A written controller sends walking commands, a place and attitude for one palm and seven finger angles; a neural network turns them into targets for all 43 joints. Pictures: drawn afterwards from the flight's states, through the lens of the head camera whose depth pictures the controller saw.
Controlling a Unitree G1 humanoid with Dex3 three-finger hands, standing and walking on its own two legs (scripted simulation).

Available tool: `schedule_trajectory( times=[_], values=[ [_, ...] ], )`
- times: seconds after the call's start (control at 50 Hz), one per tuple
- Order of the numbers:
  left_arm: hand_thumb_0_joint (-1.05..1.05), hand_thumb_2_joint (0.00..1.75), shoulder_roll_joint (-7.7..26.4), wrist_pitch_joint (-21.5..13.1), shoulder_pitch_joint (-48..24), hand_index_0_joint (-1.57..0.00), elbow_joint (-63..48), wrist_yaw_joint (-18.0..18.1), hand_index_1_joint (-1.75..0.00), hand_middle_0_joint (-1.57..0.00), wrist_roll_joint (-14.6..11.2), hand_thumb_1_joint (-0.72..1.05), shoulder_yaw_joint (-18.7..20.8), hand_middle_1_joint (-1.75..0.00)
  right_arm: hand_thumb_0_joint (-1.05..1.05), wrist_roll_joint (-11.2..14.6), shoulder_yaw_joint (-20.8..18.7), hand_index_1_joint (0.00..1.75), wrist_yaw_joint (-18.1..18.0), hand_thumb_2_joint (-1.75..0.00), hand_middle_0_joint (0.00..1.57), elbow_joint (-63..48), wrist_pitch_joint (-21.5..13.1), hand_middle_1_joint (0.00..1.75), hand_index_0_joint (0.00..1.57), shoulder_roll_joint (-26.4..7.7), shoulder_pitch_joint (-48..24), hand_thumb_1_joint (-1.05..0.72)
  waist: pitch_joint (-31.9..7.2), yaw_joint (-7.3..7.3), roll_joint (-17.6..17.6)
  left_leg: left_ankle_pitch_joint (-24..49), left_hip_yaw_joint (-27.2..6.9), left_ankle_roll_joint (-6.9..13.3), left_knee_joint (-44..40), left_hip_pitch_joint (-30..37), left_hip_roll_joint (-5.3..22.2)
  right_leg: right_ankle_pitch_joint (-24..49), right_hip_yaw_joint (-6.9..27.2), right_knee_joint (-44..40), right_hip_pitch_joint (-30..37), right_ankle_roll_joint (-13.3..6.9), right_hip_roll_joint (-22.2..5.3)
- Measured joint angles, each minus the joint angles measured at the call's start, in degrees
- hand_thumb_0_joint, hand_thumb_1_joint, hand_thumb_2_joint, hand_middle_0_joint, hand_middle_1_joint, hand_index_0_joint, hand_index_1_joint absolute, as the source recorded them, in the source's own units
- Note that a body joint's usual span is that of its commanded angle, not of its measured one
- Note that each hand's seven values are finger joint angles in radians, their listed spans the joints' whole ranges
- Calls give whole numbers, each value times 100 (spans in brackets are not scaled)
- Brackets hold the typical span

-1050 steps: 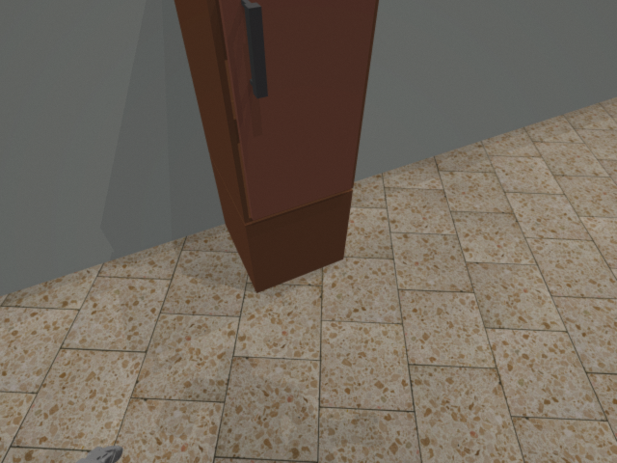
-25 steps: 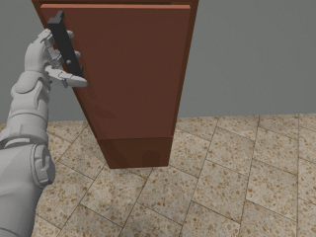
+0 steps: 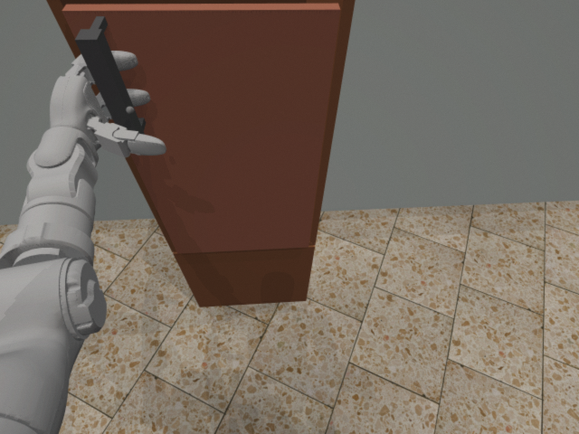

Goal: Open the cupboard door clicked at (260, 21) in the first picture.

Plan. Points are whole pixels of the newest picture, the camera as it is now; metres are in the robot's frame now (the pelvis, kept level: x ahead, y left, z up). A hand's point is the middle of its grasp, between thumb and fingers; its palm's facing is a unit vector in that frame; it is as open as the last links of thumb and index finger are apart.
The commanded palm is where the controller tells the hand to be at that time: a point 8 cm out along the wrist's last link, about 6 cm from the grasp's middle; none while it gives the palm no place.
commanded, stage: slide the fingers in behind the handle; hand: left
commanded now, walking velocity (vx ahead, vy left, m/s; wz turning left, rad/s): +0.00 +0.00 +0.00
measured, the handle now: (120, 88) +0.55 +0.20 +0.17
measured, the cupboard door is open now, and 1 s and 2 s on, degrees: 0 0 48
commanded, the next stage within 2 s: close the thumb around the handle in 0.04 s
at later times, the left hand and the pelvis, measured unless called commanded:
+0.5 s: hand (131, 108) +0.51 +0.18 +0.17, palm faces +0.00 -1.00 -0.01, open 10.3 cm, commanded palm +0.48 +0.23 +0.17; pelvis +0.00 +0.00 +0.00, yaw +0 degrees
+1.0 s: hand (132, 109) +0.51 +0.18 +0.17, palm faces +0.01 -1.00 -0.01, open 5.7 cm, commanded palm +0.47 +0.23 +0.17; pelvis +0.01 +0.00 +0.00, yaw +0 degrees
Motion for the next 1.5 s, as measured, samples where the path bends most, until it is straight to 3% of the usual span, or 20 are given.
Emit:
schedule_trajectory(
  times=[0.2, 0.3, 0.76, 1.06, 1.22, 1.4, 1.44, 1.5],
  values=[
    [-1, 30, 35, 27, -39, -29, 78, 12, -120, -30, 18, -49, -10, -120, 0, -1, -1, 30, -10, -90, 21, -14, 1, 30, 20, -14, -41, -90, -4, -27, -12, -5, -6, 4, 5, -20, -2, 0, -3, -6, -13, 4, 0],
    [-1, 35, -21, -20, -40, -30, 37, 26, -121, -31, -22, -40, -36, -121, 0, -8, 0, 30, -3, -90, 21, 4, -21, 30, 20, -1, -44, -90, -8, -8, -7, -17, -3, 8, 12, -29, -7, -8, 1, -4, -20, 11, -5],
    [1, 82, -108, 67, 75, -37, -126, 97, -133, -39, -26, 71, -50, -133, 0, -14, -2, 30, 27, -90, 21, -27, 33, 30, 20, 37, -52, -90, -41, 26, 18, -68, 1, 21, 23, 19, -18, -49, 10, -9, 34, 27, -14],
    [1, 82, -90, 58, 152, -36, -159, 74, -134, -37, -27, 72, 5, -135, 0, -11, -6, 30, 19, -90, 21, -38, 53, 30, 20, 21, -68, -90, -65, 25, 19, -67, 17, 9, 2, 42, -4, -51, 30, -8, 36, 12, 2],
    [1, 78, -378, 297, 1144, -35, -1315, 36, -135, -37, -298, 71, 44, -135, 0, 75, -56, 30, 41, -90, 21, -216, 162, 30, 20, 9, -32, -90, -139, 148, 77, -76, 150, 8, -186, 394, 29, -34, 160, -150, 310, 14, 38],
    [1, 72, -1099, 993, 3094, -33, -3913, 117, -135, -38, -649, 68, -269, -135, 1, 196, -75, 30, 96, -90, 21, -495, 182, 30, 20, 97, -426, -90, -175, 412, 120, -28, 258, -6, -544, 1102, 12, -19, 260, -387, 925, 13, 31],
    [1, 71, -1388, 1279, 3534, -33, -4644, 445, -135, -37, -726, 67, -445, -135, 1, 207, -92, 30, 117, -90, 20, -536, 135, 30, 20, 142, -593, -90, -182, 520, 128, -14, 265, -16, -609, 1241, 8, -16, 265, -433, 1055, 10, 29],
    [2, 70, -1942, 1696, 4203, -34, -5806, 1285, -132, -36, -648, 66, -808, -135, 1, 164, -93, 30, 185, -90, 20, -528, 77, 30, 20, 232, -956, -90, -179, 654, 135, 22, 267, -35, -721, 1447, -10, -10, 265, -492, 1237, 2, 15]
  ],
)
